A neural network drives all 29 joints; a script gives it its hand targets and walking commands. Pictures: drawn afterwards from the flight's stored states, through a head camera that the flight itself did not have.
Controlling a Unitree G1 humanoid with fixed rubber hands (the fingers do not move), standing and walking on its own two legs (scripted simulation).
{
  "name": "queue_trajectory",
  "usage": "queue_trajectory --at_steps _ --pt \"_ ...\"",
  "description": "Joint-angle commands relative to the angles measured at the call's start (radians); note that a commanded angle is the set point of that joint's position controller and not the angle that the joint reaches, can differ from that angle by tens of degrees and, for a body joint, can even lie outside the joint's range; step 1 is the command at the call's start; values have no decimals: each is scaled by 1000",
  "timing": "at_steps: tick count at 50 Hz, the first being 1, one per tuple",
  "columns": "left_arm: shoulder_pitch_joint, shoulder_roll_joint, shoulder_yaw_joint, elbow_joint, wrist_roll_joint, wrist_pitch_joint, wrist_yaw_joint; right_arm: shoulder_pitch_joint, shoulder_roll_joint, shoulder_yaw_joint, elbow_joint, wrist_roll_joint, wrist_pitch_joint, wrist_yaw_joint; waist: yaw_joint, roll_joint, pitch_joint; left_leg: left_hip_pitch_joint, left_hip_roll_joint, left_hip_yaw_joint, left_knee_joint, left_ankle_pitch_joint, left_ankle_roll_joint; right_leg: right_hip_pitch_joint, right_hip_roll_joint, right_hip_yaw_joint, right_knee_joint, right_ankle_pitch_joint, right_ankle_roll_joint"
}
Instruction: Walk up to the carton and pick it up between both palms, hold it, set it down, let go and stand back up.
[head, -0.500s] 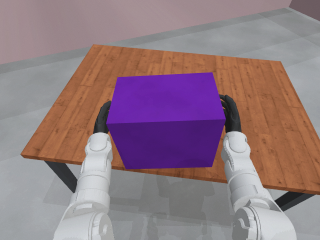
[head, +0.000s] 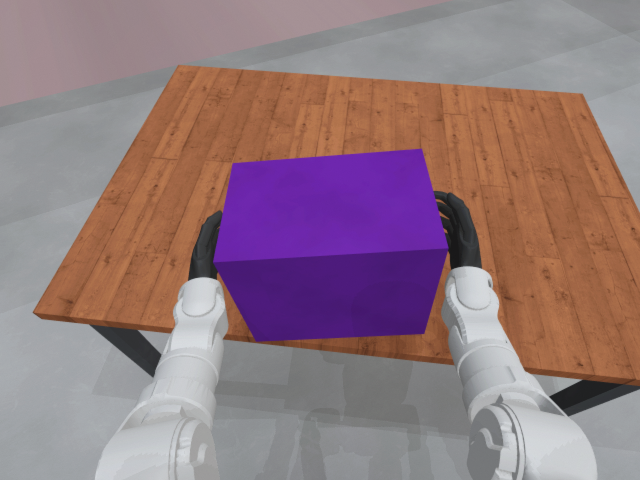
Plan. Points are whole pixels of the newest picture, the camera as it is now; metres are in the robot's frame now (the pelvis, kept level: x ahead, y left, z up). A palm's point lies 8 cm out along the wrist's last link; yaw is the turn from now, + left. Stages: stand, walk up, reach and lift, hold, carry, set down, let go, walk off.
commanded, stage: set down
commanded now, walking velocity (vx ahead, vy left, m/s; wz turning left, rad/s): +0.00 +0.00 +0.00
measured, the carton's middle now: (332, 252) +0.41 -0.01 +0.01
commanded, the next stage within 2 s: none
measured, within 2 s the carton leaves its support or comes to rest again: rests again in 1.22 s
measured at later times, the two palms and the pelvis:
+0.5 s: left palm (213, 284) +0.38 +0.16 -0.02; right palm (451, 267) +0.39 -0.18 +0.00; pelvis -0.01 +0.00 -0.01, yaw +0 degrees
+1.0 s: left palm (222, 289) +0.38 +0.15 -0.03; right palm (456, 284) +0.37 -0.19 -0.03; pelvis -0.03 +0.00 -0.02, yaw +0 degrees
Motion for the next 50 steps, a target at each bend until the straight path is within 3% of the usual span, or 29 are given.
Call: queue_trajectory --at_steps 1,7,22,42,50 --pt "-660 -532 -338 -144 17 -146 -99 -500 576 341 -13 -87 -46 160 -6 7 -685 64 12 26 31 563 -81 448 -24 7 131 649 31" --pt "-677 -539 -346 -93 5 -201 -88 -515 587 353 -2 -90 -63 165 2 7 -759 40 15 19 58 591 -81 404 -23 13 151 661 27" --pt "-795 -546 -349 69 -33 -318 -94 -559 598 290 121 -140 -84 171 -39 7 -878 -31 16 2 115 544 -86 275 -22 8 197 606 22" --pt "-831 -451 -234 358 -29 -408 -125 -633 576 198 275 -206 -128 187 -18 -25 -828 -271 2 24 143 256 -38 183 -37 15 284 432 36" --pt "-823 -308 -195 450 -49 -420 -122 -629 457 144 345 -212 -130 176 -17 -20 -800 -353 -7 47 154 146 -29 139 -40 24 312 338 35"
